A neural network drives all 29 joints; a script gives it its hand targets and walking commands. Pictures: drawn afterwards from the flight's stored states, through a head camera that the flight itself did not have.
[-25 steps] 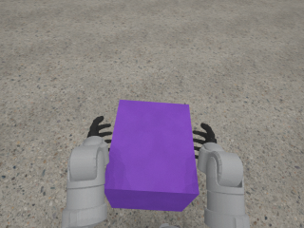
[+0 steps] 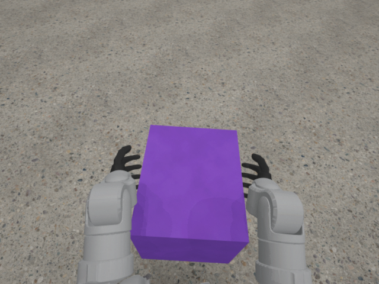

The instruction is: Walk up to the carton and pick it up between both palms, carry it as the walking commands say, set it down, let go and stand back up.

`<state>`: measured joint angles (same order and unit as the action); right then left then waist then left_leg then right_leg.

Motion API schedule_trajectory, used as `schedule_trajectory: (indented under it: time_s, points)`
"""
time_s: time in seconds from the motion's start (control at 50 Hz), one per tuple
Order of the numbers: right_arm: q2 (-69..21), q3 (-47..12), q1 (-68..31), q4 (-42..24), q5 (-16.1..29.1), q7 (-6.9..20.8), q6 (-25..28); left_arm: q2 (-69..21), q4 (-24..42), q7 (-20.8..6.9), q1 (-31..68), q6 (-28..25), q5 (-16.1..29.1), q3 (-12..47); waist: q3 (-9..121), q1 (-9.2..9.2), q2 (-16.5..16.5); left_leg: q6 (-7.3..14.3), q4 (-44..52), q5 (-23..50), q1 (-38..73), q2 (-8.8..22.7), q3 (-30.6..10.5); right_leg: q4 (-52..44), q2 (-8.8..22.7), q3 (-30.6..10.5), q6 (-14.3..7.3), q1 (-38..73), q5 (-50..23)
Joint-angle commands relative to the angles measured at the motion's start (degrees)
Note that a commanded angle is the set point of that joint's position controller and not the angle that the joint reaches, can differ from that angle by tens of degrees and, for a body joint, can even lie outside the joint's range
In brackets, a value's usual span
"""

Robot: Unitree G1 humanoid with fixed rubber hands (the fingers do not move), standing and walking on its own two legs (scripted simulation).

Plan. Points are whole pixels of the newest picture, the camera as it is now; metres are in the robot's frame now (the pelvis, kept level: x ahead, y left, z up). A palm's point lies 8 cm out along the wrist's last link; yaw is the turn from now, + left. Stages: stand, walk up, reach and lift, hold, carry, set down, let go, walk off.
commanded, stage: carry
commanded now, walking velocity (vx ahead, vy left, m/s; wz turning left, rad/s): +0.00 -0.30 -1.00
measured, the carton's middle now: (189, 194) +0.33 -0.01 -0.02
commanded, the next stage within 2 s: none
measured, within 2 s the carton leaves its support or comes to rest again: neither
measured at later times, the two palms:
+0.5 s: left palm (346, 219) +0.22 -0.28 +0.09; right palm out of the picture +0.07 -0.51 +0.07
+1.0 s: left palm out of the picture -0.05 -0.58 +0.08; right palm out of the picture -0.29 -0.72 +0.07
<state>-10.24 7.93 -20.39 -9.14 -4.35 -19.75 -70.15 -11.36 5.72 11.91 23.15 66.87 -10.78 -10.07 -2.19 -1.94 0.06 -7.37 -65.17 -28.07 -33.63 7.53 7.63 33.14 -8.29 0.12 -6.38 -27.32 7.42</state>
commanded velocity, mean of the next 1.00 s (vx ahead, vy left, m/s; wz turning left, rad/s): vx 0.00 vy -0.25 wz -0.82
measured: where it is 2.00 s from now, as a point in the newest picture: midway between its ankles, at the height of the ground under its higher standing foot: outside the picture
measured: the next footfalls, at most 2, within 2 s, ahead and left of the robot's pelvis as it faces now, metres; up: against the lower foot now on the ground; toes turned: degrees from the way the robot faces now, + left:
left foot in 0.08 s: +0.10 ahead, +0.08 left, +0.00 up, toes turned +6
right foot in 0.30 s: -0.01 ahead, -0.33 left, +0.00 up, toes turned -28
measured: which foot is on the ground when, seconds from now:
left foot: up 0.00-0.06, down 0.08-0.30, up 0.32-0.60, down 0.62-0.78, up 0.80-1.00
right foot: down 0.00-0.06, up 0.08-0.28, down 0.30-0.60, up 0.62-0.76, down 0.78-1.00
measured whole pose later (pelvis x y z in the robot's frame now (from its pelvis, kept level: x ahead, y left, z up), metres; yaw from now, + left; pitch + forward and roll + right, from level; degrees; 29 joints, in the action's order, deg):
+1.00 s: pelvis -0.33 -0.39 +0.01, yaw -57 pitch +2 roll +2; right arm -10.5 8.1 -21.0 -6.5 -3.2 -21.3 -70.2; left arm -10.8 4.6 12.4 21.9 66.9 -9.3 -10.9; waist -2.3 -2.4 0.5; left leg -5.7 -71.1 -26.3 -38.3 6.7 7.5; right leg 30.4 -8.5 -0.9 -6.3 -22.8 8.8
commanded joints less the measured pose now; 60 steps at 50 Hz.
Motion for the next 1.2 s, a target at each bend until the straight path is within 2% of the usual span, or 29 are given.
schedule_trajectory:
  time_s: [0.0, 0.04, 0.06, 0.08, 0.1, 0.14, 0.22, 0.28, 0.3, 0.32, 0.36, 0.44, 0.48, 0.56, 0.58, 0.6, 0.62, 0.7, 0.74, 0.76, 0.8, 0.86, 1.0, 1.04, 1.06, 1.08, 1.1, 1.12, 1.18]
  points:
    - [-59.97, -36.18, -32.17, -3.17, 25.30, 28.35, 2.60, -58.37, 4.96, -20.08, 25.03, 0.41, 26.43, 37.69, 29.57, 0.39, 11.72, 3.36, 17.46, 1.46, 16.14, -1.03, -0.44, -14.52, 11.82, -12.00, 12.84, 11.45, -23.28]
    - [-59.04, -34.54, -29.97, -1.28, 25.16, 28.25, 2.82, -57.65, 5.95, -20.23, 25.91, 0.78, 26.78, 38.37, 27.36, 0.21, 3.46, 7.96, 41.13, 9.56, 33.61, 6.04, -1.48, 1.68, 6.79, -3.23, 19.29, -1.65, -23.80]
    - [-60.57, -35.10, -32.86, -1.81, 26.06, 28.55, 3.53, -58.01, 7.32, -19.99, 27.69, 0.94, 27.30, 39.83, 29.50, 1.04, -17.01, 11.71, 46.16, 20.93, 38.38, 20.07, -14.70, 21.59, 8.78, -3.48, 12.63, -6.58, 5.58]
    - [-58.85, -34.14, -30.20, -0.98, 24.03, 28.34, 3.37, -58.13, 5.62, -20.04, 26.63, 1.27, 27.04, 42.14, 27.68, 0.75, -24.33, 20.27, 46.12, 34.52, 34.58, 37.85, -31.71, 43.51, 7.46, -1.79, 13.09, -15.65, 23.75]
    - [-59.10, -35.72, -29.86, 0.42, 24.12, 28.75, 2.90, -56.19, 5.29, -20.52, 25.24, 1.42, 26.83, 41.25, 24.95, 2.00, -12.27, 19.48, 45.09, 38.00, 28.71, 36.04, -25.40, 49.47, 13.59, -7.26, 9.80, -13.86, 19.86]
    - [-58.08, -36.47, -35.18, -3.02, 23.72, 29.17, 2.36, -57.31, 3.54, -21.55, 26.71, 1.83, 28.79, 40.34, 22.05, 2.83, -5.17, 11.07, 41.56, 39.16, 26.78, 27.09, -7.32, 41.29, 14.68, -4.12, 8.64, -11.05, 16.23]
    - [-56.58, -32.42, -29.74, 1.19, 21.17, 28.70, 2.55, -57.23, 0.81, -21.35, 28.59, 1.15, 30.51, 41.27, 22.79, 1.32, -18.32, 4.09, 34.46, 58.31, 30.60, 19.85, 8.11, 11.28, 7.94, 9.71, 10.29, -0.25, 20.17]
    - [-56.14, -33.76, -33.39, -1.30, 20.88, 28.25, 3.11, -57.28, -4.29, -21.43, 23.09, 1.53, 28.81, 38.50, 23.87, 2.50, -13.51, 0.68, 22.70, 45.43, 27.56, 18.61, 9.77, -5.57, 5.52, 10.13, 8.81, 9.41, 11.57]
    - [-55.65, -32.36, -32.52, 0.52, 18.49, 28.01, 2.88, -57.32, -3.52, -22.15, 26.17, 1.51, 29.29, 38.47, 20.19, 3.44, 1.71, -1.20, 14.09, 17.83, 14.61, 15.82, 6.60, -12.90, 9.80, -0.42, 5.91, 13.78, -1.75]
    - [-55.36, -34.34, -33.21, -0.78, 19.02, 27.85, 2.34, -55.91, -6.07, -22.48, 20.89, 1.82, 27.72, 36.88, 25.17, 3.02, 21.63, -4.15, 0.44, -13.30, -4.53, 1.90, 7.75, -7.83, 22.71, -19.89, -0.27, 26.33, -39.91]
    - [-58.63, -36.44, -34.45, -0.96, 21.87, 28.59, 1.77, -57.96, -2.58, -22.43, 22.98, 1.76, 29.07, 37.25, 27.67, 1.75, 18.57, -1.32, -6.32, -17.47, -8.58, 3.07, -3.00, 4.03, 20.26, -14.81, -4.46, 30.76, -66.31]
    - [-58.88, -37.66, -42.43, -4.20, 26.40, 28.18, 2.68, -58.93, -2.61, -21.57, 23.16, 0.64, 26.08, 34.77, 30.17, 2.73, 7.80, 0.77, -9.83, -1.20, -7.23, 3.90, -5.80, -2.63, 19.62, -17.88, -5.89, 24.84, -34.25]
    - [-60.40, -37.16, -38.94, -2.68, 26.06, 28.57, 2.45, -59.88, 1.70, -21.15, 26.04, 0.00, 26.41, 36.20, 31.23, 2.33, 4.71, 1.39, -4.77, 2.31, -3.12, 2.07, -4.45, -10.13, 18.43, -18.51, 0.44, 22.65, -20.97]
    - [-59.29, -36.03, -36.81, -4.65, 27.33, 28.42, 3.93, -58.43, 1.00, -21.10, 25.56, 0.65, 25.66, 36.49, 24.30, -0.97, 13.30, 7.57, 36.66, 1.42, 31.15, 2.72, 2.39, -9.01, 6.10, -2.03, 26.44, -3.32, -24.82]
    - [-58.84, -31.99, -35.95, -1.21, 26.28, 27.66, 3.79, -59.06, -0.55, -21.18, 24.54, 1.26, 26.92, 36.13, 27.52, -0.43, -8.92, 11.70, 49.84, 12.58, 36.03, 13.77, -3.91, 19.80, 2.76, 4.00, 26.95, -3.98, -17.56]
    - [-58.68, -31.19, -26.86, 5.19, 22.67, 27.73, 3.90, -58.40, -2.88, -21.71, 22.96, 1.27, 26.46, 38.21, 28.59, 0.29, -27.32, 17.16, 50.00, 12.00, 27.37, 36.63, -26.73, 54.80, 11.29, -4.82, 18.40, -8.53, 19.45]
    - [-61.09, -36.15, -36.09, -1.73, 24.78, 27.91, 3.50, -57.43, 6.62, -21.46, 30.90, -0.15, 29.72, 41.46, 24.71, 2.47, -9.85, 16.42, 49.95, 15.44, 20.13, 34.40, -23.17, 54.31, 14.17, -10.03, 12.19, -7.65, 18.15]
    - [-58.36, -34.33, -32.52, 3.00, 22.24, 28.26, 2.36, -55.77, -0.41, -22.17, 27.25, 1.49, 30.10, 38.37, 18.20, 3.13, -10.82, 4.61, 37.52, 32.80, 15.76, 19.76, 6.90, 18.29, 11.86, 1.87, 8.17, 3.31, 23.36]
    - [-58.63, -33.40, -33.59, 3.31, 21.66, 27.10, 2.58, -55.26, -1.79, -23.24, 27.39, 1.33, 31.61, 37.33, 22.46, 2.81, -9.70, 3.21, 25.69, 34.85, 17.07, 19.33, 7.10, 3.81, 5.77, 7.44, 7.64, 9.32, 16.93]
    - [-58.14, -34.67, -39.20, -1.93, 23.15, 27.17, 3.10, -56.04, -1.59, -23.05, 26.96, 0.95, 31.18, 36.82, 22.90, 3.49, -0.65, 2.25, 17.08, 28.41, 14.17, 16.55, 6.40, -2.36, 4.66, 3.53, 5.77, 13.07, 12.43]
    - [-58.09, -36.44, -37.97, -1.12, 22.16, 27.91, 2.17, -56.07, -2.52, -22.68, 23.04, 1.46, 29.16, 36.42, 20.37, 3.41, 22.80, -3.12, -6.49, -17.28, -13.97, 0.26, 0.72, -7.31, 20.47, -27.77, -2.55, 22.13, -39.68]
    - [-59.63, -37.93, -40.10, -3.05, 25.47, 28.10, 2.58, -58.92, -0.37, -21.96, 25.29, 1.53, 28.90, 35.82, 28.77, 3.14, 6.99, -0.02, -14.39, -5.21, -13.75, 4.38, -7.14, -2.90, 19.53, -20.30, -2.35, 27.99, -34.50]
    - [-60.82, -36.63, -34.06, -2.14, 26.60, 27.33, 2.67, -56.91, 6.07, -20.03, 25.66, 0.10, 27.81, 36.44, 30.64, 1.59, 10.23, 4.08, 4.62, 3.87, 1.70, -0.44, -1.38, -13.77, 15.64, -10.02, 15.32, 27.77, -36.73]
    - [-60.77, -36.42, -32.15, -4.35, 26.73, 27.04, 3.35, -56.79, 6.52, -20.77, 25.18, 0.64, 27.69, 36.46, 28.59, -1.89, 16.64, 6.47, 30.16, -1.79, 27.00, -2.90, 8.61, -12.06, 8.64, 5.93, 36.92, 10.86, -56.18]
    - [-60.24, -34.85, -29.43, -2.86, 26.04, 27.09, 3.57, -56.44, 4.95, -21.21, 23.84, 1.73, 27.56, 35.57, 26.98, -2.57, -4.78, 12.55, 52.87, 3.56, 23.08, 4.37, 4.89, 25.33, 1.35, 9.02, 36.82, 15.47, -53.95]
    - [-62.18, -32.72, -30.81, 0.45, 25.54, 27.21, 3.58, -57.34, 6.18, -21.11, 27.15, 1.75, 27.92, 39.13, 31.75, -0.11, -39.87, 10.91, 45.03, 36.42, 23.23, 11.53, -2.11, 54.38, 9.11, -4.30, 21.10, 10.75, 18.25]
    - [-56.87, -31.82, -25.39, 5.04, 21.19, 27.22, 1.61, -54.64, -0.16, -21.29, 20.94, 1.81, 27.37, 40.27, 27.50, 3.07, -17.03, 14.48, 42.48, 21.86, 4.63, 18.21, -18.06, 57.86, 12.53, -18.07, 12.16, 11.92, 27.57]
    - [-58.20, -35.01, -34.50, 2.27, 22.83, 28.64, 0.18, -55.20, 0.56, -21.32, 22.08, 1.51, 25.58, 35.30, 22.67, 4.01, -6.23, 13.67, 43.49, 14.29, -0.30, 20.05, -16.38, 51.21, 11.64, -15.56, 8.50, 11.22, 27.11]
    - [-59.85, -33.83, -23.25, 14.91, 21.42, 28.75, -1.40, -50.68, -3.09, -22.08, 21.77, 3.83, 26.59, 31.93, 20.78, 3.34, -8.27, 11.60, 35.58, 18.55, 9.12, 12.54, -7.88, 2.12, 8.60, 2.71, 6.22, 12.94, 17.58]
